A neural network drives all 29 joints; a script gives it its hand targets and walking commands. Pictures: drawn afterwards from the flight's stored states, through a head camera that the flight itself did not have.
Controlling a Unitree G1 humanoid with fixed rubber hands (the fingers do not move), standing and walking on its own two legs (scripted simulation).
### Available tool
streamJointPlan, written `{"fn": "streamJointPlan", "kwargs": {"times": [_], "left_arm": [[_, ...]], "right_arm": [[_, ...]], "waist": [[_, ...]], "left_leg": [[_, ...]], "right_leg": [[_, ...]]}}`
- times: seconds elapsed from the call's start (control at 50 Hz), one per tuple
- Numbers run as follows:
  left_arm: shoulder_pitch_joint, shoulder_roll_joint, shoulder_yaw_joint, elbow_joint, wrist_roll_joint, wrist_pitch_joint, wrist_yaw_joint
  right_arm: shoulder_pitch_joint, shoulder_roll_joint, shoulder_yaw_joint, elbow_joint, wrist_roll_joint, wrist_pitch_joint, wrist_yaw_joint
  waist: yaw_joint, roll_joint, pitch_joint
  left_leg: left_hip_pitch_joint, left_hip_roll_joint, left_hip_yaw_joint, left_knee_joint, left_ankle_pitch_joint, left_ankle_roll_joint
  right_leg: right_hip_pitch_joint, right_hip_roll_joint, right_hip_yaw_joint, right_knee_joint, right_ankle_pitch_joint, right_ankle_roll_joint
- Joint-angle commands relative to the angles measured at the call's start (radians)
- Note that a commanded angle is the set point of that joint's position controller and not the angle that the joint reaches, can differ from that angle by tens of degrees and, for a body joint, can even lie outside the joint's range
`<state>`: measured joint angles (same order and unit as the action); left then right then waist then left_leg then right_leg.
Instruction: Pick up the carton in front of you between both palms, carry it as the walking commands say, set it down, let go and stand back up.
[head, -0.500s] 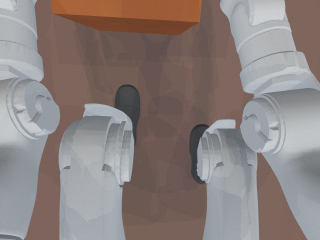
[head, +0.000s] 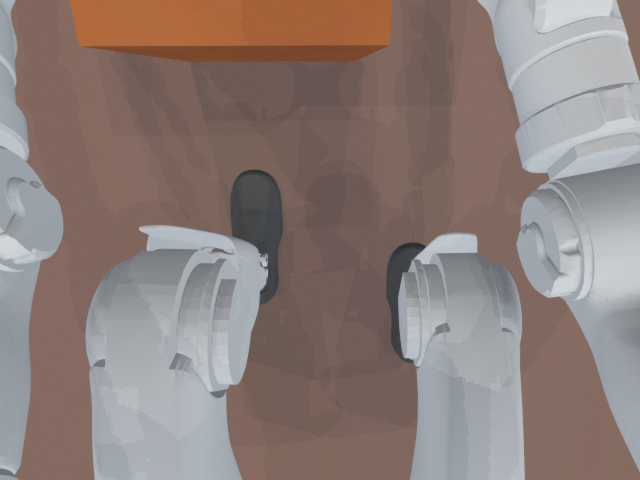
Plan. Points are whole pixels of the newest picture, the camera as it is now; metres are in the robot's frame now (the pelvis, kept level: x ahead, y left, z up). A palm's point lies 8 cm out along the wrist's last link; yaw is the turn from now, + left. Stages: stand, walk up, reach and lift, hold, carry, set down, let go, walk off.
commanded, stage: set down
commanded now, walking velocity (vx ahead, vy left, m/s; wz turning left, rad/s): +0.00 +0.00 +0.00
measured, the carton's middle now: out of the picture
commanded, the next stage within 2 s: let go in 1.06 s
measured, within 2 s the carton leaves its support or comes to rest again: neither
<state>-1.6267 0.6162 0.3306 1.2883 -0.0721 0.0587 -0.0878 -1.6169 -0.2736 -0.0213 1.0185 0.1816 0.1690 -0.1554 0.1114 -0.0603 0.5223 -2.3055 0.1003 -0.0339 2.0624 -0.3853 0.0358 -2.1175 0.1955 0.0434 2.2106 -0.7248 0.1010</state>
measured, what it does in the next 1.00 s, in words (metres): rises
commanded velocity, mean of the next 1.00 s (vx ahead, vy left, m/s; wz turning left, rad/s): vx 0.00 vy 0.00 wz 0.00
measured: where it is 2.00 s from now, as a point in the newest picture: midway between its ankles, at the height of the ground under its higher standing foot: (336, 291)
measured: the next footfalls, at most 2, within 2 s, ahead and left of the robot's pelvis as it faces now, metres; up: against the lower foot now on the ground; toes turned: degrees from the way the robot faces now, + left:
none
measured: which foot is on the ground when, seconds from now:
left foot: down 0.00-1.00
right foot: down 0.00-1.00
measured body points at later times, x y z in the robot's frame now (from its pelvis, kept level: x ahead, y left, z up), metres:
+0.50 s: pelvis +0.00 +0.00 +0.09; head +0.35 +0.10 +0.34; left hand +0.54 +0.37 -0.04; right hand +0.61 -0.01 -0.03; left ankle +0.16 +0.13 -0.35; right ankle +0.08 -0.13 -0.35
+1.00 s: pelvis +0.03 +0.01 +0.21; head +0.36 +0.10 +0.51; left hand +0.53 +0.38 +0.11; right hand +0.61 -0.01 +0.12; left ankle +0.16 +0.13 -0.35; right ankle +0.08 -0.13 -0.35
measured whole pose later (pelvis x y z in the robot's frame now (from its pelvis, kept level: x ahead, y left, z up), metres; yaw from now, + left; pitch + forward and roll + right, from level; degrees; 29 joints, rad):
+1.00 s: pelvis +0.03 +0.01 +0.21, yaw +3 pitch +46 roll -6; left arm -1.33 0.47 0.36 0.91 0.05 0.27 -0.12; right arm -1.27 -0.15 -0.29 0.73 -0.01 0.31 -0.15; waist 0.08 -0.06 0.04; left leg -1.83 0.02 -0.05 1.28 -0.25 0.02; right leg -1.65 0.08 0.03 1.37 -0.52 0.06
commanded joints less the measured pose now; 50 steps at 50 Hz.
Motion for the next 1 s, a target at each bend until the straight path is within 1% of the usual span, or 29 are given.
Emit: {"fn": "streamJointPlan", "kwargs": {"times": [0.0, 0.04, 0.08, 0.12, 0.14, 0.18, 0.26, 0.3, 0.34, 0.36, 0.4, 0.46, 0.52, 0.58, 0.64, 0.7, 0.8, 0.98], "left_arm": [[-0.265, 0.174, -0.004, -0.119, -0.015, -0.003, -0.010], [-0.275, 0.195, 0.005, -0.151, -0.007, 0.009, -0.008], [-0.287, 0.210, 0.009, -0.197, -0.001, 0.026, -0.002], [-0.305, 0.216, 0.002, -0.256, 0.003, 0.051, 0.004], [-0.315, 0.217, -0.002, -0.277, 0.005, 0.067, 0.007], [-0.322, 0.198, -0.021, -0.301, 0.012, 0.100, 0.010], [-0.303, 0.114, -0.066, -0.296, 0.024, 0.138, 0.000], [-0.285, 0.076, -0.076, -0.297, 0.035, 0.144, -0.008], [-0.261, 0.049, -0.075, -0.303, 0.050, 0.149, -0.012], [-0.247, 0.041, -0.071, -0.306, 0.057, 0.151, -0.013], [-0.217, 0.033, -0.057, -0.315, 0.072, 0.157, -0.011], [-0.179, 0.041, -0.026, -0.346, 0.091, 0.166, -0.005], [-0.150, 0.060, 0.004, -0.399, 0.100, 0.176, 0.002], [-0.122, 0.072, 0.021, -0.456, 0.096, 0.188, 0.006], [-0.090, 0.063, 0.020, -0.498, 0.085, 0.201, 0.002], [-0.053, 0.044, 0.015, -0.514, 0.080, 0.211, -0.007], [-0.001, 0.017, 0.019, -0.504, 0.093, 0.210, -0.024], [0.047, -0.007, 0.049, -0.484, 0.135, 0.182, -0.039]], "right_arm": [[-0.292, -0.038, 0.001, -0.193, -0.003, -0.004, -0.013], [-0.303, -0.044, -0.003, -0.248, -0.005, 0.008, -0.030], [-0.314, -0.047, -0.010, -0.304, -0.002, 0.022, -0.049], [-0.327, -0.052, -0.029, -0.353, -0.003, 0.041, -0.067], [-0.326, -0.057, -0.045, -0.353, -0.006, 0.054, -0.074], [-0.306, -0.066, -0.088, -0.320, -0.022, 0.081, -0.080], [-0.233, -0.058, -0.189, -0.207, -0.079, 0.106, -0.061], [-0.202, -0.054, -0.236, -0.169, -0.116, 0.103, -0.044], [-0.175, -0.049, -0.270, -0.153, -0.146, 0.097, -0.030], [-0.164, -0.046, -0.282, -0.153, -0.156, 0.095, -0.024], [-0.147, -0.039, -0.293, -0.169, -0.167, 0.093, -0.015], [-0.134, -0.024, -0.281, -0.220, -0.163, 0.095, -0.008], [-0.122, -0.013, -0.253, -0.289, -0.148, 0.103, -0.009], [-0.098, -0.008, -0.233, -0.355, -0.140, 0.118, -0.016], [-0.057, -0.004, -0.229, -0.400, -0.146, 0.132, -0.021], [-0.014, 0.001, -0.238, -0.421, -0.160, 0.140, -0.022], [0.046, 0.016, -0.259, -0.421, -0.183, 0.138, -0.013], [0.117, 0.041, -0.275, -0.403, -0.203, 0.119, 0.008]], "waist": [[0.133, -0.050, -1.212], [0.142, -0.047, -1.315], [0.147, -0.030, -1.431], [0.143, 0.000, -1.556], [0.137, 0.020, -1.586], [0.113, 0.066, -1.562], [0.039, 0.135, -1.385], [0.008, 0.157, -1.342], [-0.008, 0.171, -1.335], [-0.011, 0.174, -1.341], [-0.004, 0.172, -1.367], [0.023, 0.156, -1.440], [0.050, 0.133, -1.543], [0.062, 0.113, -1.644], [0.055, 0.107, -1.699], [0.040, 0.107, -1.703], [0.025, 0.104, -1.653], [0.018, 0.104, -1.578]], "left_leg": [[1.075, -0.043, 0.005, -0.035, 0.451, 0.002], [1.146, -0.050, 0.017, -0.048, 0.457, 0.004], [1.242, -0.060, 0.032, -0.068, 0.462, 0.003], [1.355, -0.072, 0.049, -0.095, 0.457, -0.001], [1.387, -0.078, 0.057, -0.112, 0.437, -0.006], [1.386, -0.087, 0.070, -0.156, 0.361, -0.016], [1.271, -0.089, 0.069, -0.234, 0.218, -0.037], [1.248, -0.091, 0.059, -0.264, 0.194, -0.045], [1.248, -0.094, 0.048, -0.294, 0.188, -0.051], [1.252, -0.097, 0.044, -0.309, 0.187, -0.053], [1.266, -0.102, 0.040, -0.339, 0.193, -0.054], [1.314, -0.110, 0.044, -0.381, 0.231, -0.049], [1.395, -0.118, 0.054, -0.418, 0.314, -0.042], [1.496, -0.126, 0.062, -0.452, 0.423, -0.037], [1.586, -0.129, 0.060, -0.492, 0.515, -0.034], [1.641, -0.129, 0.050, -0.543, 0.563, -0.034], [1.658, -0.129, 0.045, -0.644, 0.567, -0.036], [1.711, -0.126, 0.041, -0.837, 0.551, -0.028]], "right_leg": [[0.182, -0.075, -0.118, -0.254, 0.266, -0.004], [0.216, -0.068, -0.128, -0.270, 0.257, -0.002], [0.245, -0.055, -0.142, -0.294, 0.244, 0.000], [0.263, -0.039, -0.161, -0.326, 0.223, -0.001], [0.259, -0.033, -0.167, -0.344, 0.202, -0.004], [0.233, -0.026, -0.175, -0.382, 0.148, -0.013], [0.151, -0.031, -0.172, -0.440, 0.094, -0.028], [0.119, -0.034, -0.173, -0.463, 0.095, -0.033], [0.099, -0.034, -0.173, -0.486, 0.098, -0.035], [0.095, -0.033, -0.173, -0.498, 0.100, -0.034], [0.100, -0.030, -0.174, -0.522, 0.105, -0.031], [0.132, -0.023, -0.176, -0.561, 0.119, -0.023], [0.176, -0.016, -0.182, -0.605, 0.146, -0.013], [0.215, -0.013, -0.187, -0.655, 0.179, -0.005], [0.231, -0.016, -0.189, -0.709, 0.204, -0.001], [0.239, -0.022, -0.188, -0.769, 0.218, -0.002], [0.301, -0.034, -0.173, -0.875, 0.245, -0.008], [0.472, -0.053, -0.138, -1.074, 0.303, -0.010]]}}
